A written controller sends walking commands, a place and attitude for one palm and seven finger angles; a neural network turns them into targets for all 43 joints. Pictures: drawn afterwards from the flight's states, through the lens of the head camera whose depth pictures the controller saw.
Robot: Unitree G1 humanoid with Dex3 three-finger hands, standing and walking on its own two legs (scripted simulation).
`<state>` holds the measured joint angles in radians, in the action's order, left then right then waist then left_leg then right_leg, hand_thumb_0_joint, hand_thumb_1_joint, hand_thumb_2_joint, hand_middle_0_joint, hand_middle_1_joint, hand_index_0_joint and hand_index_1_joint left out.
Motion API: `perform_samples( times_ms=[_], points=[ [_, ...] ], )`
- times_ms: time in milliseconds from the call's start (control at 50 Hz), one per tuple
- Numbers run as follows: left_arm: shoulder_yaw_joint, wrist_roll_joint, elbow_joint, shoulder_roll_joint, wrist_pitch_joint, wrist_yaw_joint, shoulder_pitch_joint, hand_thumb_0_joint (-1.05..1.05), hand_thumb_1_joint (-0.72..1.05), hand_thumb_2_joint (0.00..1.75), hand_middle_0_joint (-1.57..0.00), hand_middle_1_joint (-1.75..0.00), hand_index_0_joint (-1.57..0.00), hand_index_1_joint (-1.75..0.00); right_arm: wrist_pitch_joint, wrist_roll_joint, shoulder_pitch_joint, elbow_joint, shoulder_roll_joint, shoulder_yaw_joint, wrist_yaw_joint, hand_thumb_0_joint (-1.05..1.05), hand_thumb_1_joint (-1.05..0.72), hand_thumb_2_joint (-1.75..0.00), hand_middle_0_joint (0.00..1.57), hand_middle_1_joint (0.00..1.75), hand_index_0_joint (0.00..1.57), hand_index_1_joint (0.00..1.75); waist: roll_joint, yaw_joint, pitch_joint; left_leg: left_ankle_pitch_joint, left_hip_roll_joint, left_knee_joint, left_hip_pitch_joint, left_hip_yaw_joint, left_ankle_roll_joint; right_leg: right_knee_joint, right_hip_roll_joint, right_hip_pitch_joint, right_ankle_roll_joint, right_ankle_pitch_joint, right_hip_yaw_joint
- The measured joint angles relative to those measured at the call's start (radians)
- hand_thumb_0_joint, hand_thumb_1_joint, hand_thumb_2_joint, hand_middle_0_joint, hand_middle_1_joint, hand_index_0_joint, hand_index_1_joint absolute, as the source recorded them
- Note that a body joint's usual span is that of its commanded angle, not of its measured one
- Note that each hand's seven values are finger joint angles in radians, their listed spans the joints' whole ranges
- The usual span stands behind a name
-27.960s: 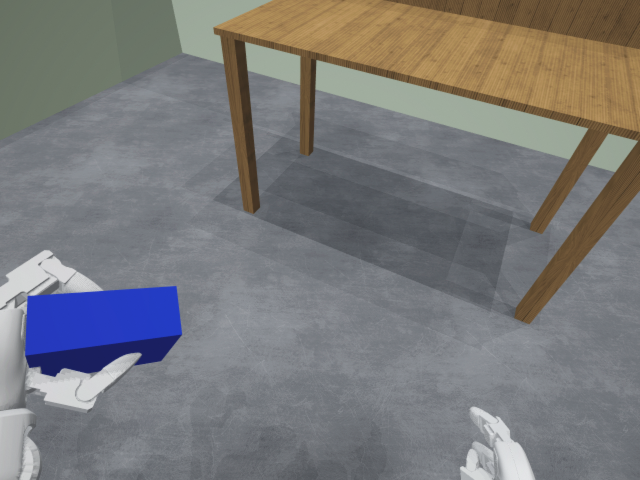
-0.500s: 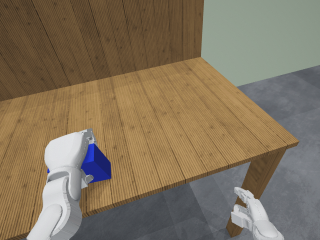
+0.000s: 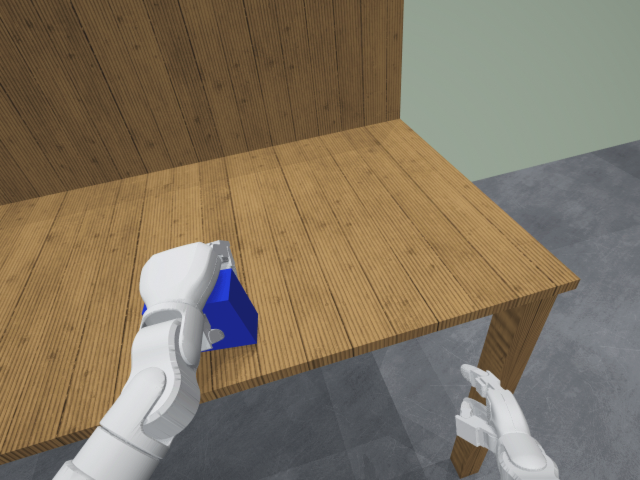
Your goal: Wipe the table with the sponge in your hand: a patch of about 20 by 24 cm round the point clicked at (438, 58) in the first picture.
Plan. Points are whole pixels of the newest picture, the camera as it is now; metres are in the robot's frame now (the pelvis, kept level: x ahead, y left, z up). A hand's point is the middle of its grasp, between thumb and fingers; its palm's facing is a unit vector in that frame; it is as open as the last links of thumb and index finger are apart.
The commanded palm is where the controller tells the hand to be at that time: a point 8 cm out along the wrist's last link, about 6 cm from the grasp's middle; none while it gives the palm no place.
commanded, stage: slide across to the third lane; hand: left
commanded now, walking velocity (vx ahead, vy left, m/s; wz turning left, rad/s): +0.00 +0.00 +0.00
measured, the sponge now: (211, 320) +0.28 +0.20 +0.08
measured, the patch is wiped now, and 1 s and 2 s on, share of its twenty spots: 0.85 0.95 0.95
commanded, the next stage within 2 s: wipe forward along the third lane in 0.14 s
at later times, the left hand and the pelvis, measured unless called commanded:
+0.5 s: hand (224, 284) +0.32 +0.19 +0.12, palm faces +0.06 -0.09 -0.99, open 9.1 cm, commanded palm +0.29 +0.19 +0.17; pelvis +0.00 -0.02 +0.00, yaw -1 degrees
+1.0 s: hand (223, 262) +0.36 +0.20 +0.11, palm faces +0.00 -0.06 -1.00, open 9.0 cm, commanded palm +0.34 +0.22 +0.15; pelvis +0.00 -0.02 +0.00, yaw -1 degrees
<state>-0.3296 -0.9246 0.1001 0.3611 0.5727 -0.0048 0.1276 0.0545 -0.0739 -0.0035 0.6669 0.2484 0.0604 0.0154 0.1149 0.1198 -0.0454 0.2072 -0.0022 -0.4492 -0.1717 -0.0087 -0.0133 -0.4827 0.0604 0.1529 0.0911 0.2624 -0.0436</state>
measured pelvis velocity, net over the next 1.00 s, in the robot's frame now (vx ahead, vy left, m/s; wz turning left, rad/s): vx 0.00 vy -0.02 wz -0.03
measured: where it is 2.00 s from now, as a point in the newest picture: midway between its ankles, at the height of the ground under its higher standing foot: outside the picture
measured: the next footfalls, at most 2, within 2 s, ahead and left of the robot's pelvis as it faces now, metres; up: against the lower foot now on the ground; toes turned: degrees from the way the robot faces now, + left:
none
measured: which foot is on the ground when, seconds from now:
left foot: down 0.00-1.00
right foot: down 0.00-1.00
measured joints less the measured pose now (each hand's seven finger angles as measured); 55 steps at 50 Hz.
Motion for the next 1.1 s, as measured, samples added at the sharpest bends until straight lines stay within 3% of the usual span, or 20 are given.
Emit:
perform_samples(
  times_ms=[360,560,1100],
  points=[
    [0.004,0.01,-0.101,-0.01,0.026,0.002,0.054,-0.01,-0.45,1.1,-0.79,-1.43,-0.86,-1.4,0.023,-0.002,-0.003,0.012,0.031,-0.018,0.013,0.01,-0.9,-0.9,0.2,0.3,0.2,0.3,-0.004,-0.021,-0.004,0.0,-0.021,0.01,0.005,0.006,0.003,0.012,0.024,-0.001,0.022,-0.007,0.008],
    [0.021,-0.007,-0.265,-0.017,0.032,-0.014,0.174,-0.02,-0.46,1.1,-0.81,-1.42,-0.87,-1.38,0.027,-0.005,0.001,0.031,0.023,-0.01,0.032,0.01,-0.9,-0.9,0.2,0.3,0.2,0.3,-0.007,-0.03,-0.011,-0.006,-0.022,0.012,-0.018,0.003,0.009,0.008,0.026,0.026,0.029,-0.01,0.007],
    [0.122,-0.015,-0.6,0.018,-0.107,-0.024,0.38,-0.02,-0.48,1.11,-0.84,-1.4,-0.89,-1.37,0.03,-0.004,0.095,0.052,0.044,-0.026,0.076,0.01,-0.9,-0.9,0.2,0.3,0.2,0.3,-0.027,-0.074,-0.039,0.008,-0.021,-0.029,-0.11,-0.024,0.026,-0.012,0.038,0.111,0.03,-0.019,0.012]
  ],
)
